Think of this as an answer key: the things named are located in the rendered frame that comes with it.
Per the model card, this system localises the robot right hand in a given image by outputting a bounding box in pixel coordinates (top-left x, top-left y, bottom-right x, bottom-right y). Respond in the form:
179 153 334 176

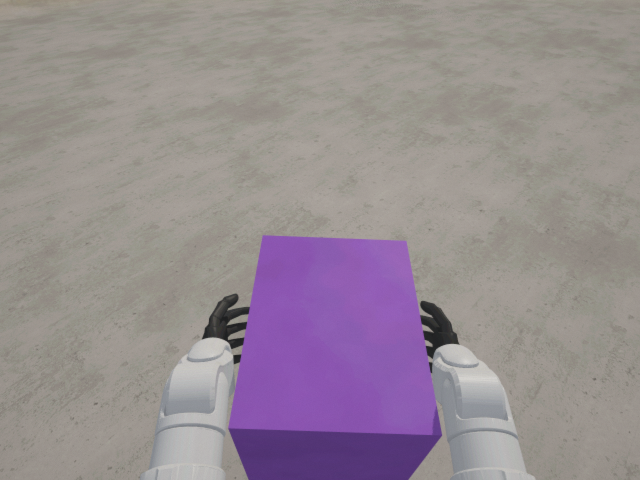
420 301 460 373

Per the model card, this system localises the robot left hand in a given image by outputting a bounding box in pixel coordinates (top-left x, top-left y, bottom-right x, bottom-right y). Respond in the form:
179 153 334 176
202 294 250 364

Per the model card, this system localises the robot left forearm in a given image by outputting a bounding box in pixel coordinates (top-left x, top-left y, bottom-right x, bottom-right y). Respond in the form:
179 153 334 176
140 338 235 480

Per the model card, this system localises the robot right forearm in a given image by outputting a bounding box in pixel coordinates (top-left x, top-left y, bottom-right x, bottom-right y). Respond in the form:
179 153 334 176
432 344 536 480

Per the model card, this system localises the carton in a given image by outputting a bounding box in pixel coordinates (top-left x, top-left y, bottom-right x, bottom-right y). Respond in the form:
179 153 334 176
228 235 442 480

